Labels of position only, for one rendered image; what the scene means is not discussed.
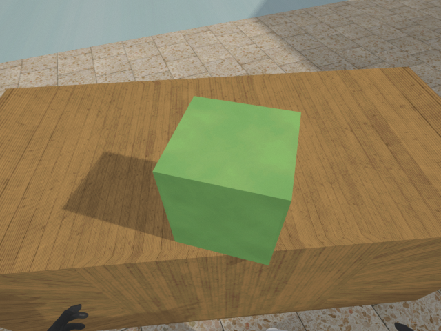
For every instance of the left robot hand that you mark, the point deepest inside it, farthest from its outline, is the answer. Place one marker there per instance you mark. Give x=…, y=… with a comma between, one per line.
x=68, y=315

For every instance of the carton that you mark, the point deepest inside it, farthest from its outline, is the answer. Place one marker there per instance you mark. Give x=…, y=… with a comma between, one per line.
x=226, y=177

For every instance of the pedestal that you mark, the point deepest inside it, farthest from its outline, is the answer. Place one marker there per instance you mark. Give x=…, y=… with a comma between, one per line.
x=82, y=220

